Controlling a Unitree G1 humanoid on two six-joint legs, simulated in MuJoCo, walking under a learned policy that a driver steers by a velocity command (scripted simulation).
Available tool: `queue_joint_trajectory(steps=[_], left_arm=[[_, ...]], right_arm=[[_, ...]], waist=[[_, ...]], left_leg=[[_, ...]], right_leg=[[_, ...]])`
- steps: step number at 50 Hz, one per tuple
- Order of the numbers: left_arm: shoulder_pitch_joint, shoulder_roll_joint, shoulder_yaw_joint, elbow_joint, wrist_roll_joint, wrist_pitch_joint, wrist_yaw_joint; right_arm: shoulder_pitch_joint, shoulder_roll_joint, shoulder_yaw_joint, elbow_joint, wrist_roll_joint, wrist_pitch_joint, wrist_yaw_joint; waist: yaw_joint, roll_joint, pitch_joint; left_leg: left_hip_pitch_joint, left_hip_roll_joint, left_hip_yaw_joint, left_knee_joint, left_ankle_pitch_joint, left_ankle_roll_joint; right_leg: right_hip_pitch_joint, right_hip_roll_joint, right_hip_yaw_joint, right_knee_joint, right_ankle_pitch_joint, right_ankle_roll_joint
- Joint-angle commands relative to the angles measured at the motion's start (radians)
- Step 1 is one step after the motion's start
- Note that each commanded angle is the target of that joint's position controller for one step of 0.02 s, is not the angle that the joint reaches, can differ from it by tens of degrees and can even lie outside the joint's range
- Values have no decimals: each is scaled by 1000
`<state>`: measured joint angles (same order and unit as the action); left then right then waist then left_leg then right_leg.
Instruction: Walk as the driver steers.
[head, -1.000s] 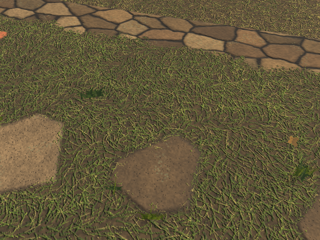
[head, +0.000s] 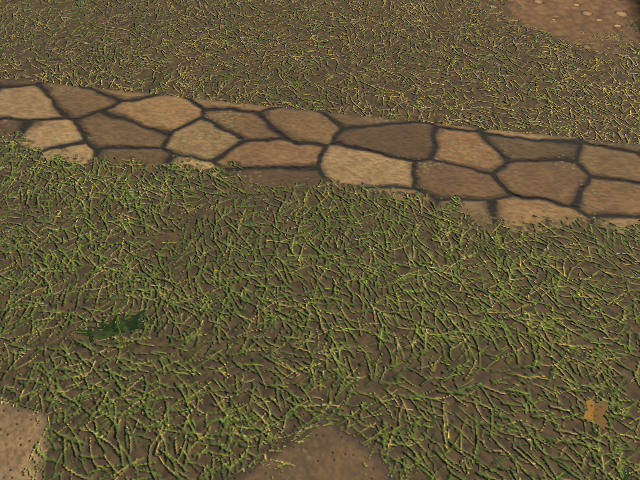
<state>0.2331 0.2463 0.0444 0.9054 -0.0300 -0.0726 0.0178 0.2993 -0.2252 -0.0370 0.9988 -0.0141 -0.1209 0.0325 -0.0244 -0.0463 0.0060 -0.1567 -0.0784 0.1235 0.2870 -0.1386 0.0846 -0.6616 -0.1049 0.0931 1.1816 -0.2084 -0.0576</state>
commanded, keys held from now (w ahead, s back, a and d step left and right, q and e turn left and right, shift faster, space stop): w+e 0.90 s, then w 0.10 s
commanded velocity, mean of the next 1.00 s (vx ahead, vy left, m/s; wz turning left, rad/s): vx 0.50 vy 0.00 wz -0.52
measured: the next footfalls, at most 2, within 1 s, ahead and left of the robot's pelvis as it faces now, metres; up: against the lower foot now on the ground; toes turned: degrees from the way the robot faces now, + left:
right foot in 0.34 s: +0.34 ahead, -0.18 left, +0.00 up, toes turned -13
left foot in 0.82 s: +0.67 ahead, -0.09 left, +0.00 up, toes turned -30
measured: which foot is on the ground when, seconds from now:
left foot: down 0.00-0.34, up 0.36-0.80, down 0.82-1.00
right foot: up 0.00-0.32, down 0.34-0.82, up 0.84-1.00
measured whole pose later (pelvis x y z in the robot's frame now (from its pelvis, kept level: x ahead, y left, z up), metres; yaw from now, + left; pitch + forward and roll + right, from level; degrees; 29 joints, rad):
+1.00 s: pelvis +0.55 -0.14 +0.00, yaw -32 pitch +2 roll +1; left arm 0.29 0.29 0.07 0.71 -0.02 -0.04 0.01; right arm 0.23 -0.26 -0.06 0.78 -0.01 -0.11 0.02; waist -0.02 -0.05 0.00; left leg -0.28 -0.03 0.05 0.42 -0.18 0.04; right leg -0.52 -0.01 0.09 1.19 -0.34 -0.03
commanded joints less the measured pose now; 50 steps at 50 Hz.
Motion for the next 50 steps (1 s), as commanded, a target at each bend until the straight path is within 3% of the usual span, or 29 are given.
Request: queue_joint_trajectory(steps=[1,6,11,13,14,15,16,17,18,19,20,21,22,23,25,27,32,35,38,40,41,42,43,44,45,46,47,48,50], left_arm=[[64,39,15,-36,9,9,3],[-103,20,9,-95,12,-6,-24],[-249,6,-3,-184,9,-5,-62],[-248,19,2,-213,6,-4,-76],[-219,36,10,-220,6,-2,-80],[-144,63,26,-213,5,-1,-83],[6,108,54,-179,2,-1,-81],[189,202,97,-136,2,5,-64],[221,332,121,-134,2,6,-51],[261,264,100,-155,15,-3,-48],[227,201,83,-150,27,-10,-46],[145,162,72,-167,19,-12,-45],[57,127,60,-194,18,-11,-47],[10,103,50,-214,26,-12,-45],[-5,113,50,-224,22,-14,-42],[25,148,60,-220,16,-17,-28],[105,168,67,-208,8,-5,-7],[145,171,68,-195,3,-1,-7],[139,168,69,-198,4,9,3],[108,154,65,-212,8,19,5],[90,115,49,-229,15,18,1],[102,59,28,-254,36,15,0],[263,32,18,-278,-6,3,-4],[242,145,36,-239,-19,6,1],[128,188,48,-253,-7,14,-1],[78,167,46,-261,7,17,0],[48,145,45,-272,18,15,-3],[60,121,43,-274,11,16,-10],[73,84,35,-272,5,21,-14]], right_arm=[[-50,-115,-18,-47,-5,-20,-19],[9,-148,-19,-37,4,-6,-43],[90,-176,-27,-13,18,28,-49],[72,-193,-33,-22,23,43,-50],[51,-208,-37,-33,23,49,-52],[31,-221,-41,-45,22,56,-56],[7,-222,-41,-58,22,65,-59],[6,-209,-33,-83,17,61,-61],[106,-49,16,-136,-13,27,-39],[30,-122,5,-156,23,-26,-23],[-84,-174,-13,-194,60,-51,-16],[-115,-164,-8,-208,53,-59,-20],[-116,-164,-15,-198,32,-54,-28],[-89,-171,-24,-200,25,-37,-31],[-70,-149,-28,-212,11,-6,-29],[-116,-129,-26,-239,-3,8,-35],[-314,-94,-12,-303,6,4,-32],[-375,-119,-18,-337,19,-4,-24],[-362,-160,-34,-347,21,-20,-13],[-252,-181,-51,-321,18,-31,-16],[-133,-213,-66,-301,5,-36,-21],[36,-276,-80,-288,0,-30,-30],[82,-326,-94,-255,-5,-18,-21],[36,-213,-71,-286,13,-14,-19],[-5,-158,-56,-296,18,-6,-25],[-46,-149,-48,-297,9,-1,-22],[-66,-134,-43,-284,5,2,-20],[-71,-126,-39,-275,-2,0,-18],[-56,-127,-41,-253,6,-9,-12]], waist=[[49,87,49],[-10,71,57],[-64,70,103],[-42,90,92],[-16,115,62],[31,139,7],[116,130,-75],[193,63,-173],[94,-220,-273],[142,-147,-423],[157,-104,-286],[114,-14,-196],[64,53,-134],[22,43,-111],[-9,40,-79],[-7,37,-48],[67,-31,-13],[91,-50,-8],[70,-70,-14],[9,-88,-51],[-48,-63,-146],[-100,78,-296],[-9,461,-365],[-36,289,-267],[-59,172,-151],[-38,90,-87],[-19,88,-37],[4,116,-24],[17,140,-21]], left_leg=[[-84,304,-160,-204,110,143],[47,304,-57,-189,163,100],[237,361,-11,-116,203,82],[273,376,18,-41,365,63],[270,375,40,27,549,49],[257,368,63,146,740,34],[207,334,95,348,838,9],[-13,287,100,641,645,-36],[-494,89,53,1034,-264,-101],[-623,38,-192,1176,-422,-83],[-720,98,-224,1172,-337,-50],[-694,145,-216,1088,-245,-37],[-617,179,-208,1000,-197,-43],[-534,205,-215,942,-171,-51],[-475,205,-199,855,-149,-81],[-479,189,-178,741,-75,-114],[-417,111,-159,342,212,-128],[-383,90,-178,254,229,-116],[-345,86,-203,197,133,-87],[-192,72,-173,146,83,-52],[12,138,-218,157,84,-11],[288,323,-412,166,44,46],[537,514,-903,53,-184,203],[466,501,-897,17,-366,173],[335,460,-712,12,-325,124],[200,410,-595,-8,-191,106],[110,368,-516,-33,-99,106],[50,335,-446,-59,-47,100],[14,311,-365,-97,37,122]], right_leg=[[-49,-38,54,-70,141,16],[-84,-17,-19,-359,325,19],[-144,-4,-96,-499,212,-2],[-93,23,-142,-529,99,-30],[-13,57,-178,-535,50,-49],[108,103,-213,-536,15,-70],[312,158,-233,-595,56,-103],[631,106,-89,-637,83,-158],[1012,-176,470,-700,-5,-342],[1104,-261,772,-877,-60,-398],[1039,-217,612,-879,18,-328],[882,-173,460,-875,105,-285],[716,-132,353,-890,210,-255],[607,-101,291,-915,268,-241],[497,-68,240,-950,331,-245],[438,-43,184,-968,384,-246],[407,23,137,-944,237,-176],[452,-7,207,-905,166,-160],[534,-44,298,-822,145,-143],[536,-11,313,-725,220,-117],[476,44,269,-562,241,-84],[319,129,159,-261,11,-40],[-47,216,90,20,-407,8],[-150,132,125,144,-345,20],[-164,98,92,158,-244,25],[-111,65,67,129,-170,29],[-86,43,66,76,-128,28],[-36,23,60,43,-107,24],[-10,21,31,-15,-97,26]])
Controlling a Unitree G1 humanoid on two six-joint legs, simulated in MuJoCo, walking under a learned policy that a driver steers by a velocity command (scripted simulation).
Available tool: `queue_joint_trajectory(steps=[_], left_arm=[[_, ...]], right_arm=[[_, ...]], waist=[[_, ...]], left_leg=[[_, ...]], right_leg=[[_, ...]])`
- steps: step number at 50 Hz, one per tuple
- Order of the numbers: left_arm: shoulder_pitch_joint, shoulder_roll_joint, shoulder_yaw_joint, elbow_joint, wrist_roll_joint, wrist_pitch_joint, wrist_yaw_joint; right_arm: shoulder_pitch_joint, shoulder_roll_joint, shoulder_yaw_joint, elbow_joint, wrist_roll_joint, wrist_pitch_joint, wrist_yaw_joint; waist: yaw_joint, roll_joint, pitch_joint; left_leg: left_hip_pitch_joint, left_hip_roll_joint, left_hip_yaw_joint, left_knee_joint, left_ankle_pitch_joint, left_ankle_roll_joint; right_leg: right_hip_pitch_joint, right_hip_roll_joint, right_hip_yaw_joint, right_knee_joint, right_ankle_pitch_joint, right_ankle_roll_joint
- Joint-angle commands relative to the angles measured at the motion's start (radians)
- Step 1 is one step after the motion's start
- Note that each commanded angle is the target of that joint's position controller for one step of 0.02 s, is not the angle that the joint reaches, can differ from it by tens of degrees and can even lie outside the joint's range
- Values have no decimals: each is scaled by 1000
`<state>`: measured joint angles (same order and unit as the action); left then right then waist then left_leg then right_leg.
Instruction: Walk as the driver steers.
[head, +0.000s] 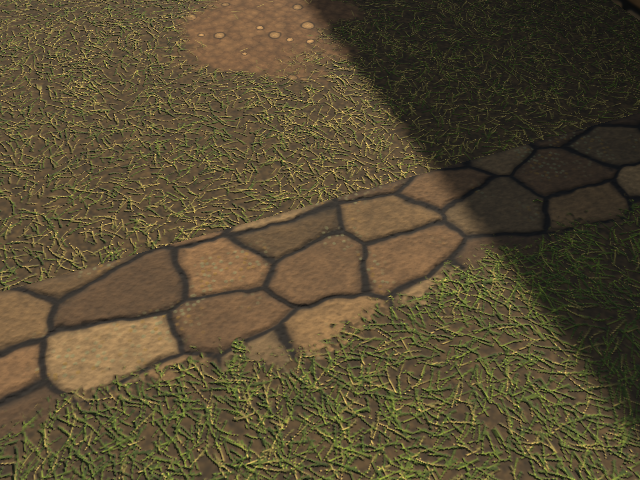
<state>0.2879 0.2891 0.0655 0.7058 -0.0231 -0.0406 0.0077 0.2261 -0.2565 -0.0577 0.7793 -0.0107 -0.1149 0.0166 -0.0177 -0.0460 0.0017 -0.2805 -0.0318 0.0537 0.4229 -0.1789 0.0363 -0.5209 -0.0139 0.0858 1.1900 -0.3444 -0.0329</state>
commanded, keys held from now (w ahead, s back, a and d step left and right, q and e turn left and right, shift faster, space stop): w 0.54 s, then w+q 0.46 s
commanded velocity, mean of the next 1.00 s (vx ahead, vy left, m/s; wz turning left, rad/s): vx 0.50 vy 0.00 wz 0.06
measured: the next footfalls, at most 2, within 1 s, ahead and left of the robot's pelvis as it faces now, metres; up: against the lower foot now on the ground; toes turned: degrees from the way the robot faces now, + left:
right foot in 0.34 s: +0.32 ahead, -0.16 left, +0.00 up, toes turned -5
left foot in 0.90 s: +0.63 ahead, +0.08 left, +0.00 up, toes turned +7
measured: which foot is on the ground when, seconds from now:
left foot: down 0.00-0.36, up 0.38-0.88, down 0.90-1.00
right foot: up 0.00-0.32, down 0.34-0.92, up 0.94-1.00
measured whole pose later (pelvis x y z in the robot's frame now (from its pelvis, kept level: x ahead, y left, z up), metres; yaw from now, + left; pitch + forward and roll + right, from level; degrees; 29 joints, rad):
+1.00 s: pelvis +0.52 -0.01 -0.02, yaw +9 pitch +3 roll -1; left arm 0.28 0.28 0.05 0.81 -0.01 -0.10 0.00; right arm 0.16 -0.29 -0.06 0.72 0.02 -0.06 0.04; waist 0.01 0.00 0.04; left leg -0.45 -0.07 0.02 0.58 -0.18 0.09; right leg -0.32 -0.03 0.02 1.18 -0.44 0.00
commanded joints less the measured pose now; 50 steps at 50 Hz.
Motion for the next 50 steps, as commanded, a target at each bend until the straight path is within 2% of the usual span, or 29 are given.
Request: queue_joint_trajectory(steps=[1,3,5,8,12,14,15,16,17,18,19,20,21,22,23,25,27,34,37,40,41,43,44,45,46,47,48,49,50], left_arm=[[-1,33,10,-81,2,-10,-3],[-53,25,3,-101,13,-13,-3],[-106,14,-6,-112,16,-22,-11],[-208,-2,-16,-132,9,-35,-25],[-303,15,-13,-172,-3,-40,-43],[-294,36,-5,-178,-1,-44,-48],[-233,55,6,-164,5,-45,-47],[-109,91,29,-122,13,-44,-42],[63,150,54,-81,20,-40,-30],[170,262,75,-70,39,-33,-19],[196,220,62,-64,26,-35,-23],[134,159,40,-63,21,-39,-27],[68,123,28,-69,16,-39,-30],[7,95,19,-71,18,-40,-35],[-33,71,12,-73,23,-46,-40],[-52,73,15,-59,24,-60,-42],[-36,91,21,-36,24,-71,-37],[40,129,32,39,30,-69,-10],[74,136,36,74,23,-61,-4],[80,142,41,97,15,-45,2],[72,149,43,99,13,-38,5],[43,180,50,91,11,-24,15],[27,186,51,86,11,-13,22],[35,172,43,76,15,-12,30],[106,80,10,31,42,-32,23],[104,44,-13,17,39,-72,5],[4,120,8,-2,0,-99,-12],[-59,121,4,-22,-12,-112,-15],[-79,115,5,-22,8,-113,-7]], right_arm=[[25,-111,-25,-22,7,-19,5],[40,-139,-33,-4,12,-19,3],[51,-152,-34,9,19,-10,-1],[90,-171,-33,30,28,5,-4],[154,-193,-34,65,39,26,-2],[150,-209,-37,76,45,37,-5],[131,-219,-38,77,48,42,-9],[128,-208,-33,78,48,46,-11],[121,-173,-18,64,34,42,-15],[181,-70,17,23,11,24,-11],[194,-93,16,35,22,0,-6],[127,-165,-6,17,50,-7,0],[65,-163,-5,4,50,-8,1],[39,-149,-6,4,34,-3,-3],[48,-144,-12,8,24,10,-5],[82,-105,-7,21,23,35,-6],[49,-95,-7,9,17,47,-11],[-150,-65,4,-43,31,46,9],[-224,-63,7,-83,33,44,23],[-263,-64,7,-122,31,43,43],[-261,-68,6,-131,30,43,49],[-191,-100,-12,-134,27,46,53],[-69,-133,-33,-108,28,48,50],[94,-197,-66,-69,30,50,38],[206,-320,-98,-60,26,55,18],[206,-306,-84,-74,35,48,23],[196,-236,-66,-74,27,46,22],[145,-197,-56,-81,28,44,18],[76,-172,-47,-97,28,46,16]], waist=[[12,134,-9],[9,114,-4],[-5,108,-4],[-45,118,18],[-71,139,47],[-45,154,44],[2,155,13],[65,134,-64],[140,92,-183],[128,-149,-306],[130,-204,-400],[119,-131,-252],[95,-82,-155],[62,-28,-93],[27,-37,-62],[-9,-47,-52],[-15,-28,-25],[61,-7,44],[91,0,73],[97,-5,82],[89,-13,76],[41,-48,7],[-29,-42,-65],[-100,-4,-155],[-86,218,-278],[-64,283,-414],[-104,197,-330],[-86,138,-208],[-41,57,-123]], left_leg=[[137,268,-269,-246,127,182],[161,280,-230,-262,218,198],[177,265,-175,-268,261,186],[172,236,-104,-262,246,157],[242,282,-116,-232,222,143],[283,306,-120,-185,298,128],[283,296,-98,-113,428,112],[255,253,-52,37,567,89],[106,206,-9,270,479,50],[-292,59,30,670,16,-20],[-440,19,-124,846,-391,-18],[-530,80,-142,905,-337,-8],[-520,124,-117,868,-247,-1],[-480,153,-107,807,-179,-7],[-418,177,-115,755,-131,-12],[-345,181,-109,717,-74,-28],[-374,181,-109,652,-6,-43],[-422,139,-111,312,287,-33],[-458,124,-102,235,273,-14],[-474,111,-71,192,172,16],[-452,99,-48,183,123,29],[-302,33,25,183,26,64],[-133,-15,56,147,40,90],[138,-17,0,126,89,131],[530,243,-441,115,92,281],[702,382,-900,-78,-35,405],[657,349,-785,-107,-83,341],[514,309,-638,-108,-41,299],[349,268,-532,-121,48,269]], right_leg=[[-167,-73,35,-64,58,5],[-203,-87,20,-167,119,15],[-193,-98,-13,-288,219,20],[-128,-79,-65,-466,333,20],[-92,-50,-92,-588,291,0],[-42,-31,-104,-638,228,-31],[60,-4,-126,-680,231,-51],[246,27,-149,-716,254,-77],[520,-54,-58,-685,285,-122],[873,-321,378,-729,207,-258],[915,-400,663,-861,128,-325],[807,-361,525,-869,113,-280],[667,-309,373,-882,171,-244],[539,-262,282,-915,231,-223],[446,-228,220,-951,287,-208],[355,-207,159,-1008,342,-218],[336,-200,106,-1039,392,-226],[424,-205,-69,-1079,370,-165],[521,-237,-109,-1061,377,-151],[615,-266,-140,-1002,456,-128],[632,-270,-155,-966,540,-117],[640,-258,-196,-820,898,-87],[609,-229,-233,-652,1027,-62],[461,-186,-255,-419,947,-25],[58,-66,-255,-25,400,40],[-190,85,-53,188,-233,60],[-295,14,39,229,-179,35],[-309,-29,16,170,-94,16],[-261,-68,4,74,-30,17]])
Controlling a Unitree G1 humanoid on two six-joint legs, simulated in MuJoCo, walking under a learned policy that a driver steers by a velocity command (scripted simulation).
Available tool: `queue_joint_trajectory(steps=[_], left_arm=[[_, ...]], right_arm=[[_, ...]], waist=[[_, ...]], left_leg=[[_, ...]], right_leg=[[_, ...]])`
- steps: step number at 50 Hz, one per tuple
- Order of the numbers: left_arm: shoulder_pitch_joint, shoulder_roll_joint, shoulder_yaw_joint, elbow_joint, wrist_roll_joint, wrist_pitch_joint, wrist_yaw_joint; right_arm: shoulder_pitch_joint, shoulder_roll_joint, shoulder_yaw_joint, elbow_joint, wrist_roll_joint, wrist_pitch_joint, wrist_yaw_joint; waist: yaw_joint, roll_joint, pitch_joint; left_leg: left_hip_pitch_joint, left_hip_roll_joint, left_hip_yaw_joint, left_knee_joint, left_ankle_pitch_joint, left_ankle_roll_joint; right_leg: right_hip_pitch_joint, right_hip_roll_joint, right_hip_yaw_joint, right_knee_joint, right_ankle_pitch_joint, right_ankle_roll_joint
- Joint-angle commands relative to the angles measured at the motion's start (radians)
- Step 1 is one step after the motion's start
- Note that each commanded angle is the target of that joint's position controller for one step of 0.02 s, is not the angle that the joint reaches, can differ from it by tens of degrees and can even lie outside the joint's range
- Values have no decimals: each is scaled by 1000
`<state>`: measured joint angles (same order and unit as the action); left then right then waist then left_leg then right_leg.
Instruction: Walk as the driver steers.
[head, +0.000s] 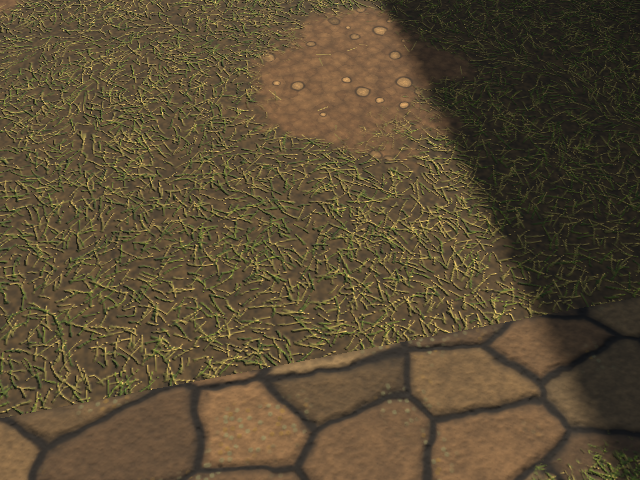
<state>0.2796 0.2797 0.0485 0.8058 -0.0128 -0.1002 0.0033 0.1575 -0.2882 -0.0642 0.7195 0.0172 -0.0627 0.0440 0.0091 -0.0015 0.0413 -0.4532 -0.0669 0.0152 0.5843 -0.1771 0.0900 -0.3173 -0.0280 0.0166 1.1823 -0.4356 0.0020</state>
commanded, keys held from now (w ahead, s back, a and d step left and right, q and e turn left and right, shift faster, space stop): w+q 0.66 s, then w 0.34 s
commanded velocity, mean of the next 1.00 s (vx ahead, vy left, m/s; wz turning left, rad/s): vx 0.50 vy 0.00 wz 0.48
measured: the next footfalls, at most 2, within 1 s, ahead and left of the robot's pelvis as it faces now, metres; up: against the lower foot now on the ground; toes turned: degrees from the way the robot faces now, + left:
right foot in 0.38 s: +0.41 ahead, -0.11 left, +0.00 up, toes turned +17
left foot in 0.90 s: +0.56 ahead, +0.25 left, +0.00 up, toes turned +30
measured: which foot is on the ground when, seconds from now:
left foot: down 0.00-0.40, up 0.42-0.88, down 0.90-1.00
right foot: up 0.00-0.36, down 0.38-0.90, up 0.92-1.00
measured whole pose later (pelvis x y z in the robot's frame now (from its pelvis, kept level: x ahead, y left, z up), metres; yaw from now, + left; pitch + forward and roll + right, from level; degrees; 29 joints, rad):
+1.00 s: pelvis +0.50 +0.12 +0.00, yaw +29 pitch +2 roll -1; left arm 0.32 0.30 0.05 0.88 -0.03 -0.08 -0.01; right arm 0.13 -0.27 -0.05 0.63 0.01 -0.05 0.03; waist 0.04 0.00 0.05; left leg -0.43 -0.02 0.03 0.58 -0.19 0.06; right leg -0.27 -0.06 -0.01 1.10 -0.48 -0.01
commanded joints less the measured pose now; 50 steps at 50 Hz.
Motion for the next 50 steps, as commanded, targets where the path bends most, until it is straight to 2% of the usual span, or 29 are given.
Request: queue_joint_trajectory(steps=[1,2,5,8,10,13,15,17,18,19,20,21,22,23,24,25,27,31,34,37,41,43,44,45,46,47,48,49,50], left_arm=[[-70,136,32,-121,18,-44,4],[-55,131,36,-123,23,-30,4],[-54,94,30,-134,32,-2,10],[-171,66,18,-166,33,-2,11],[-245,51,11,-181,25,-8,2],[-322,69,14,-203,9,-20,-13],[-330,94,24,-210,7,-29,-22],[-288,116,36,-204,4,-38,-25],[-219,127,45,-186,5,-43,-22],[-116,158,60,-168,17,-48,-15],[40,217,75,-156,29,-46,-5],[99,271,89,-117,34,-31,-13],[67,169,67,-140,13,-27,-17],[32,118,53,-147,11,-20,-11],[-13,107,45,-150,20,-14,-11],[-40,88,39,-141,22,-10,-10],[-57,77,35,-127,25,-15,-9],[-45,120,50,-87,20,-23,-7],[-36,138,54,-63,19,-15,-5],[5,156,53,-30,8,-5,-6],[63,192,61,18,-18,15,-10],[55,217,66,32,-26,26,-6],[42,223,65,38,-28,33,-2],[50,201,53,40,-22,34,3],[52,139,26,8,16,28,5],[164,37,-9,-6,16,6,-11],[68,145,18,3,-19,-10,-20],[-23,164,25,-35,-40,-18,-23],[-51,147,21,-35,-26,-20,-15]], right_arm=[[94,-110,-30,-55,-7,-5,-14],[71,-104,-27,-70,-15,-4,-16],[80,-132,-37,-71,-10,-11,-30],[125,-150,-43,-56,1,-7,-47],[155,-151,-44,-47,6,1,-54],[202,-157,-46,-30,11,11,-59],[216,-150,-45,-26,12,18,-63],[199,-152,-48,-32,9,23,-65],[180,-138,-45,-39,8,26,-65],[169,-101,-31,-52,3,23,-61],[178,-43,-10,-74,-16,19,-58],[318,-12,2,-102,18,11,-58],[303,-120,-17,-68,25,12,-61],[195,-163,-30,-80,17,18,-60],[148,-148,-30,-90,7,23,-60],[116,-134,-33,-103,-1,23,-55],[131,-96,-31,-108,13,32,-44],[73,-58,-22,-137,6,44,-40],[17,-44,-14,-146,5,37,-29],[-83,-15,1,-167,3,21,-12],[-169,-31,1,-208,6,14,5],[-127,-62,-13,-207,-2,13,6],[-20,-92,-31,-178,-7,14,3],[135,-144,-60,-128,-7,17,-7],[309,-233,-85,-98,-10,26,-28],[283,-289,-80,-99,-11,20,-25],[282,-191,-57,-104,-9,12,-18],[225,-163,-44,-98,-11,4,-16],[161,-138,-35,-96,-8,-1,-15]], waist=[[-30,15,-121],[-3,39,-106],[14,50,-86],[-24,60,-60],[-57,80,-56],[-86,94,-48],[-80,100,-49],[-49,130,-54],[-9,136,-76],[43,115,-156],[98,-12,-299],[26,-372,-382],[49,-234,-290],[75,-133,-173],[57,-62,-110],[41,-58,-61],[12,-110,-44],[10,-79,-22],[27,-62,-20],[63,-49,8],[69,-62,43],[19,-92,5],[-51,-96,-62],[-123,-78,-155],[-179,69,-294],[-73,279,-433],[-132,141,-403],[-120,127,-244],[-81,60,-166]], left_leg=[[398,271,-424,-306,139,200],[321,248,-400,-331,182,200],[217,215,-320,-363,297,211],[190,168,-266,-356,270,168],[186,147,-260,-340,200,140],[229,172,-326,-304,128,129],[293,194,-391,-250,99,118],[326,208,-444,-192,120,101],[318,185,-444,-140,150,83],[272,135,-404,-5,177,52],[133,61,-304,281,-5,11],[-220,-44,-201,566,-429,-42],[-330,42,-223,690,-387,-57],[-351,72,-196,716,-288,-65],[-316,104,-169,699,-217,-73],[-300,129,-165,657,-173,-78],[-238,162,-141,615,-134,-80],[-292,182,-123,507,-49,-102],[-280,180,-103,353,89,-102],[-215,153,-52,170,178,-84],[-189,126,-10,39,89,-43],[-81,83,28,-8,9,-5],[83,46,56,-59,41,21],[335,25,55,-76,99,48],[662,229,-211,-32,180,110],[877,446,-706,-173,-14,272],[829,435,-711,-241,-88,243],[697,398,-551,-260,-14,205],[557,354,-440,-275,86,178]], right_leg=[[-390,-81,70,6,99,-11],[-334,-89,71,-26,119,-2],[-304,-76,43,-143,190,41],[-296,-45,36,-369,382,62],[-248,-10,33,-516,487,63],[-208,22,44,-626,517,57],[-190,30,65,-683,467,40],[-128,33,67,-711,381,11],[-32,37,49,-753,382,-11],[154,-16,78,-755,383,-52],[420,-196,255,-740,341,-114],[677,-389,716,-834,109,-265],[619,-387,737,-871,-72,-241],[503,-343,572,-880,-31,-199],[387,-300,452,-899,100,-180],[307,-264,367,-922,198,-176],[224,-222,242,-970,282,-168],[219,-236,107,-1018,436,-199],[246,-219,6,-1021,510,-186],[251,-206,-62,-1026,517,-174],[350,-257,-68,-997,580,-168],[391,-265,-91,-899,843,-150],[375,-243,-127,-769,993,-128],[275,-201,-167,-578,1000,-96],[13,-144,-186,-237,606,-52],[-311,28,-56,59,-158,-11],[-403,-10,69,147,-148,-22],[-461,-47,48,137,-61,-32],[-431,-88,37,76,30,-31]])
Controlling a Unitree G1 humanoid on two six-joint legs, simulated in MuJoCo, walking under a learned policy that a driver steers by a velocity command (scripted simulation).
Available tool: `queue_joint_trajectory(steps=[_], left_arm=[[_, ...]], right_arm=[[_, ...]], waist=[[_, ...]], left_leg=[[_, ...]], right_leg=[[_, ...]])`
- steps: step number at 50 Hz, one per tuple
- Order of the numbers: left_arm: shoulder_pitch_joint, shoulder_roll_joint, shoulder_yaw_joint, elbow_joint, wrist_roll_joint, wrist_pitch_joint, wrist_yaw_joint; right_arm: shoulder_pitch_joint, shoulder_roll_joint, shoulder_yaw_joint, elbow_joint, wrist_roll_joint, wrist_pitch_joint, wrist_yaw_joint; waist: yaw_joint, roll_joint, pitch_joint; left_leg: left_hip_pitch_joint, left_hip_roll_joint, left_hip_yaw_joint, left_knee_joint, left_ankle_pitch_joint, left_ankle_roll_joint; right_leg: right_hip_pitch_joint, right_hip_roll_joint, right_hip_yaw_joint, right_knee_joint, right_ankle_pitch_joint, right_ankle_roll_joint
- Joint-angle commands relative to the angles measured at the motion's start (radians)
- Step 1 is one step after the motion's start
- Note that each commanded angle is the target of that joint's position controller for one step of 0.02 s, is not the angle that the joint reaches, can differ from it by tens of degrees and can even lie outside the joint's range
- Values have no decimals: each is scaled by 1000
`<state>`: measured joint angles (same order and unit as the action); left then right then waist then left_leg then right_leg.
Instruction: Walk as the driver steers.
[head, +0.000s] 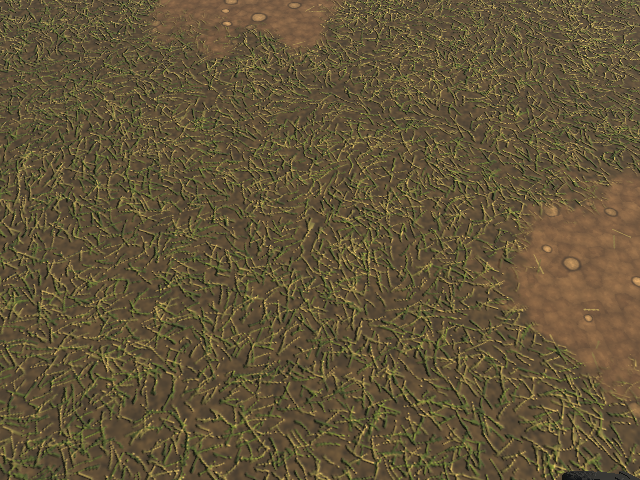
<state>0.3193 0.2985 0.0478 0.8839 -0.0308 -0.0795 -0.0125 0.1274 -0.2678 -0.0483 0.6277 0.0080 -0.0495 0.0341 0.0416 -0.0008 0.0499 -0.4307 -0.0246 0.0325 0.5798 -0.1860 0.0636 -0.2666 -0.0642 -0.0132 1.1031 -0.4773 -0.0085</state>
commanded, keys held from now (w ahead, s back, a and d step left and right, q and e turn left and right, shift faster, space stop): w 0.84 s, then w+e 0.16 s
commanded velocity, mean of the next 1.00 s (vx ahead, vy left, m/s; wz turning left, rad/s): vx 0.50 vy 0.00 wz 0.01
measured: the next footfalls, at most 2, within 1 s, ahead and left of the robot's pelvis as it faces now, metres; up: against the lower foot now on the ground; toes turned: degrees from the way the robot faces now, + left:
right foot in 0.44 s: +0.42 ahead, -0.15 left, +0.00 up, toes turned -2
left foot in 0.98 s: +0.72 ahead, +0.10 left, +0.00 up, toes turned -1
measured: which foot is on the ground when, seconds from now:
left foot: down 0.00-0.44, up 0.46-0.96, down 0.98-1.00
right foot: up 0.00-0.42, down 0.44-0.98, up 1.00-1.00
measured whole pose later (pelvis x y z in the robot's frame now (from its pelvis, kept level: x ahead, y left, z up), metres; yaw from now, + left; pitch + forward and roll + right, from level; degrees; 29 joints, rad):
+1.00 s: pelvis +0.55 -0.02 +0.00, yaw -3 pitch +2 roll -1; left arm 0.39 0.30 0.06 0.94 -0.01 -0.04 0.00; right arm 0.03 -0.25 -0.04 0.72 0.01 -0.10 0.03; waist 0.08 0.00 0.02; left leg -0.48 0.03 0.01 0.50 -0.05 0.04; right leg 0.00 0.00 0.01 0.45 -0.45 -0.01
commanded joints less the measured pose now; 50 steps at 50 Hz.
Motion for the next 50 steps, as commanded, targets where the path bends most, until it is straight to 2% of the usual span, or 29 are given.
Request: queue_joint_trajectory(steps=[1,2,3,5,8,11,13,16,18,20,21,22,23,24,25,26,27,28,29,31,34,39,42,44,45,47,48,49,50], left_arm=[[-91,125,26,-108,11,-36,5],[-58,115,26,-99,14,-25,3],[-37,98,25,-90,14,-14,3],[-43,74,21,-89,20,5,6],[-142,60,16,-120,32,10,9],[-238,39,6,-141,27,-1,-4],[-305,31,0,-159,22,-7,-13],[-373,42,-2,-189,17,-13,-29],[-382,55,1,-202,18,-18,-40],[-326,80,11,-191,19,-22,-43],[-239,102,24,-167,22,-23,-40],[-84,149,48,-120,25,-22,-30],[81,231,68,-93,35,-18,-21],[121,263,74,-71,30,-15,-28],[100,167,49,-82,13,-16,-28],[23,135,38,-95,16,-16,-23],[-44,119,31,-107,25,-15,-21],[-87,97,25,-112,34,-16,-21],[-105,79,19,-114,45,-20,-21],[-107,79,19,-103,39,-29,-22],[-80,115,29,-80,34,-32,-9],[-17,136,32,-46,21,-17,6],[41,147,35,-15,15,-5,7],[70,147,37,4,9,8,9],[68,153,40,8,7,14,12],[46,172,49,7,5,23,19],[20,173,48,1,4,26,20],[19,136,35,-6,14,26,20],[31,60,8,-37,44,24,20]], right_arm=[[142,-129,-43,-6,-4,-17,-2],[118,-110,-37,-7,-12,-23,-2],[110,-106,-38,-3,-12,-30,-3],[113,-119,-41,18,-7,-44,-6],[150,-136,-45,53,-7,-47,-19],[182,-150,-46,80,-4,-40,-29],[218,-166,-50,104,2,-37,-33],[265,-176,-53,143,8,-27,-35],[271,-184,-58,161,12,-17,-40],[256,-196,-62,170,13,-8,-45],[235,-200,-62,169,11,-1,-48],[236,-176,-51,167,5,4,-51],[281,-118,-25,146,-22,1,-53],[401,-14,3,145,-6,-20,-40],[309,-128,-20,152,16,-39,-35],[205,-166,-31,117,35,-49,-32],[152,-157,-28,107,27,-52,-37],[135,-147,-32,105,11,-49,-40],[159,-135,-34,110,7,-41,-39],[192,-100,-29,124,6,-22,-41],[112,-85,-24,100,-4,-11,-46],[-46,-53,-10,70,-1,-26,-31],[-134,-52,-6,44,7,-33,-16],[-180,-62,-8,22,9,-41,-5],[-180,-72,-11,17,9,-46,0],[-119,-103,-22,32,7,-55,2],[-25,-128,-37,58,4,-58,-2],[132,-181,-62,103,-3,-60,-12],[307,-259,-81,124,-17,-55,-25]], waist=[[-79,59,-124],[-45,77,-117],[-30,80,-116],[-15,65,-87],[-36,50,-38],[-71,54,-12],[-99,55,6],[-119,58,28],[-107,66,26],[-70,88,-11],[-17,93,-66],[50,74,-170],[83,-69,-332],[21,-325,-443],[70,-201,-376],[62,-147,-233],[35,-61,-154],[6,-48,-102],[-26,-72,-99],[-51,-80,-91],[-43,-57,-43],[11,-52,-11],[46,-53,12],[49,-54,29],[37,-61,29],[-9,-81,-2],[-68,-80,-53],[-136,-58,-170],[-187,91,-345]], left_leg=[[424,275,-375,-298,177,192],[355,254,-333,-332,205,187],[320,246,-312,-364,214,194],[274,242,-257,-408,261,204],[283,226,-192,-437,291,193],[291,196,-127,-446,253,157],[307,201,-114,-449,207,148],[401,244,-127,-413,207,143],[470,274,-139,-370,262,128],[509,278,-135,-297,428,105],[504,251,-110,-193,596,86],[435,196,-68,-3,642,57],[203,125,-26,330,320,17],[-169,-55,-79,628,-370,-41],[-283,-3,-181,728,-392,-28],[-340,47,-151,723,-296,-16],[-308,97,-122,679,-207,-16],[-267,128,-117,619,-151,-22],[-203,151,-125,590,-116,-24],[-161,161,-112,536,-96,-39],[-230,175,-99,406,13,-72],[-202,140,-58,103,262,-80],[-197,117,-44,7,280,-75],[-205,105,-58,-41,231,-61],[-194,100,-65,-64,197,-51],[-90,77,-58,-96,132,-32],[53,52,-33,-129,126,-14],[304,76,-47,-106,147,19],[606,288,-270,-73,152,76]], right_leg=[[-435,-75,65,98,126,-13],[-372,-93,76,73,169,-8],[-342,-95,75,50,193,1],[-350,-96,68,-6,238,20],[-424,-94,67,-163,385,43],[-399,-65,47,-361,547,39],[-373,-41,28,-455,600,34],[-394,-23,31,-536,568,10],[-395,-14,35,-574,498,-18],[-300,16,9,-595,421,-47],[-169,52,-27,-615,414,-70],[60,55,-29,-606,444,-103],[390,-149,204,-559,495,-180],[664,-324,691,-717,208,-329],[628,-300,718,-797,48,-290],[497,-273,576,-817,72,-247],[353,-239,471,-836,178,-229],[240,-209,398,-862,275,-226],[175,-185,350,-886,336,-221],[116,-165,278,-932,404,-233],[98,-161,203,-979,482,-245],[131,-111,85,-988,508,-195],[196,-138,85,-967,488,-193],[251,-167,119,-926,505,-189],[274,-181,136,-900,524,-182],[291,-192,164,-832,605,-165],[270,-162,146,-733,726,-145],[181,-101,109,-543,735,-113],[-25,-11,52,-209,413,-68]])
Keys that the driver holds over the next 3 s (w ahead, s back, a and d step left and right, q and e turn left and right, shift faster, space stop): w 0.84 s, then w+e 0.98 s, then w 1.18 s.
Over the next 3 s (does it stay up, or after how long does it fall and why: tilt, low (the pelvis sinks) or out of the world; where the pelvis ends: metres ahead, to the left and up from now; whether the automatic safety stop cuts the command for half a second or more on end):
stays up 1.51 -0.49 0.01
